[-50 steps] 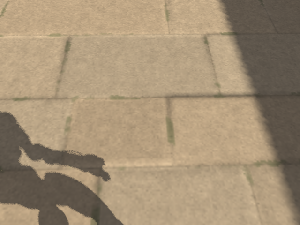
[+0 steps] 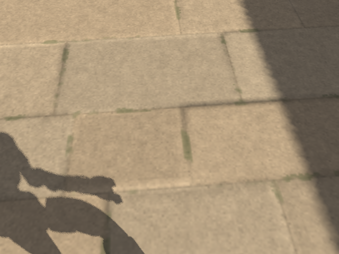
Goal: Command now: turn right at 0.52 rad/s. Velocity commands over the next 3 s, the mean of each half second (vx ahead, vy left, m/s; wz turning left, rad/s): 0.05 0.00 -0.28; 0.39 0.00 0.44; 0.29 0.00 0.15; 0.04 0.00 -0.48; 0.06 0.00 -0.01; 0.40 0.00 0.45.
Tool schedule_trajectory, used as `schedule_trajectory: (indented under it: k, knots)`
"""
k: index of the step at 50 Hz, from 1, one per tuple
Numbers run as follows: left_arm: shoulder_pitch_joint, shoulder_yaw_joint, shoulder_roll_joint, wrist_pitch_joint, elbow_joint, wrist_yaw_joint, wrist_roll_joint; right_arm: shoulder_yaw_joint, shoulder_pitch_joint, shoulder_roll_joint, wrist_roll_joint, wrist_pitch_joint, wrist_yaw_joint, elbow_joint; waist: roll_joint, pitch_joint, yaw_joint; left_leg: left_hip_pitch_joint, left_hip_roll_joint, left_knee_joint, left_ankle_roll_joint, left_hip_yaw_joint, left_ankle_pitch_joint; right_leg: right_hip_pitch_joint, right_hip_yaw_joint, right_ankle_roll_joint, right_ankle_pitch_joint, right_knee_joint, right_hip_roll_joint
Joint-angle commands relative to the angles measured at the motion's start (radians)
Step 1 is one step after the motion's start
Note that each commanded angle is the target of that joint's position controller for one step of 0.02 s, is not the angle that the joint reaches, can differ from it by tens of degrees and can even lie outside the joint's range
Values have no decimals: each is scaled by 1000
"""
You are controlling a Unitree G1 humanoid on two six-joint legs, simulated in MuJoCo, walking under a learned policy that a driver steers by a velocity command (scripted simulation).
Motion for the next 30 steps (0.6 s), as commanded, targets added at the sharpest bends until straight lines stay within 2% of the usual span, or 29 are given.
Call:
schedule_trajectory:
  k: [1,3,4,5,6,7,8,9,10,11,13,15,17,18,20,21,22,24,26,28,30]
  knots:
    - [-22,9,64,-8,-97,-20,-4,-51,-36,-187,13,-2,-1,-65,170,-142,-5,122,240,-92,199,-134,437,59,-50,-4,50,-166,-4]
    - [40,20,74,-3,-86,-27,0,-52,-44,-191,34,1,5,-58,158,-157,30,99,244,-19,158,-99,374,169,-100,-39,192,-358,31]
    - [84,31,91,0,-71,-19,5,-46,-12,-166,39,-3,9,-42,124,-159,40,41,217,59,107,-58,275,266,-90,-69,269,-455,58]
    - [120,55,166,-2,-73,-5,6,-35,36,-122,15,-7,16,-29,-48,-150,34,-132,145,258,16,30,54,412,88,-127,527,-531,-36]
    - [119,71,285,-10,-116,10,21,-11,8,-67,-41,-7,19,-84,-328,-139,11,-435,-4,563,-87,33,-460,499,504,-310,925,-535,-324]
    - [152,62,258,-38,-124,-5,62,-23,-96,-114,-13,-13,9,-113,-209,-235,108,-447,-35,722,-84,-150,-478,427,578,-444,814,-588,-380]
    - [111,52,231,-58,-120,-8,60,-32,-119,-136,14,-10,2,-113,-139,-173,79,-469,-16,757,-69,-177,-388,394,491,-405,683,-605,-319]
    - [58,46,199,-66,-117,-1,37,-37,-104,-142,12,-5,-7,-98,-104,-131,48,-479,1,727,-60,-184,-287,366,421,-340,579,-604,-259]
    - [19,34,163,-64,-123,7,19,-42,-95,-148,1,-1,-16,-80,-83,-119,33,-469,12,699,-63,-194,-220,348,385,-299,547,-600,-224]
    - [-3,27,152,-59,-127,16,13,-44,-75,-147,-4,0,-17,-75,-91,-122,15,-421,1,693,-70,-191,-167,309,351,-286,572,-602,-194]
    - [-8,7,107,-57,-129,28,26,-38,-18,-122,6,0,-7,-45,-100,-174,0,-356,-9,692,-84,-170,-92,320,283,-285,626,-599,-175]
    - [-4,-12,59,-61,-115,33,34,-23,-15,-89,13,3,0,-31,-89,-181,5,-304,10,572,-94,-165,-51,327,226,-275,614,-601,-155]
    - [-3,-25,33,-63,-94,33,43,-4,-38,-52,10,4,9,-28,-105,-168,20,-213,33,405,-96,-160,-29,306,188,-262,536,-610,-137]
    - [19,-26,35,-63,-78,32,47,3,-43,-46,11,3,16,-26,-118,-167,37,-166,38,335,-93,-147,-25,290,187,-265,376,-642,-136]
    - [60,0,123,-63,-55,22,46,-2,-79,-93,27,-1,25,-41,-158,-91,83,-180,12,291,-76,-101,-75,262,261,-289,44,-721,-167]
    - [72,8,152,-63,-47,19,43,-6,-91,-116,35,-6,26,-49,-159,-52,95,-221,9,283,-62,-99,-110,272,310,-299,-48,-748,-197]
    - [85,11,157,-66,-39,18,37,-5,-100,-124,40,-14,27,-53,-141,-25,102,-263,15,268,-45,-109,-137,300,347,-305,-97,-762,-224]
    - [109,13,152,-78,-21,20,26,1,-108,-111,41,-32,32,-55,-102,0,111,-333,29,249,-15,-128,-165,377,382,-311,-116,-776,-266]
    - [113,14,147,-91,-11,21,19,6,-101,-96,41,-49,40,-53,-84,-3,107,-347,38,231,13,-132,-173,421,363,-309,-85,-782,-277]
    - [95,17,144,-99,-11,17,14,9,-84,-87,43,-60,50,-47,-76,-15,91,-300,36,190,35,-112,-157,420,306,-297,-28,-783,-264]
    - [61,21,146,-100,-16,7,6,12,-44,-79,45,-63,61,-34,-68,-32,56,-182,17,102,55,-71,-93,366,218,-274,35,-761,-233]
